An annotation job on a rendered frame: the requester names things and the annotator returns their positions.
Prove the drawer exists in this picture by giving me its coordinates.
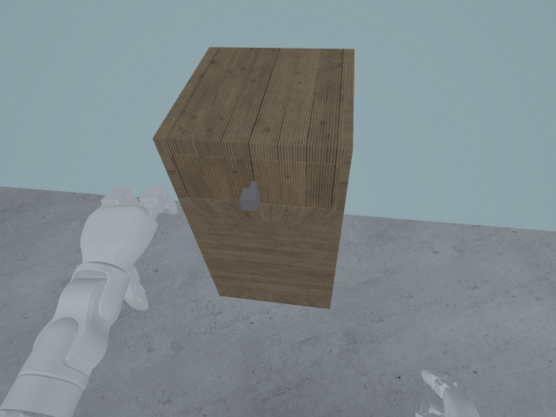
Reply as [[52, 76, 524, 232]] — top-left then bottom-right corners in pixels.
[[169, 154, 339, 209]]

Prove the robot left hand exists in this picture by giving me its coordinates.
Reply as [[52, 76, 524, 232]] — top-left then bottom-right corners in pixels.
[[80, 185, 178, 310]]

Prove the robot right hand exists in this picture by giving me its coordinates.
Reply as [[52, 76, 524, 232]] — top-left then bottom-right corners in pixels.
[[415, 369, 480, 417]]

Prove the cabinet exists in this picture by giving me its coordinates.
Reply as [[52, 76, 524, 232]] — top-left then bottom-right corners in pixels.
[[153, 47, 354, 309]]

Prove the handle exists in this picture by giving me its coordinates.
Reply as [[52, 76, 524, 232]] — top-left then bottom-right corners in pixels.
[[240, 181, 260, 211]]

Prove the left robot forearm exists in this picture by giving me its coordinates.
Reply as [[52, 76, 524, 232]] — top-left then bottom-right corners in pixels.
[[0, 261, 130, 417]]

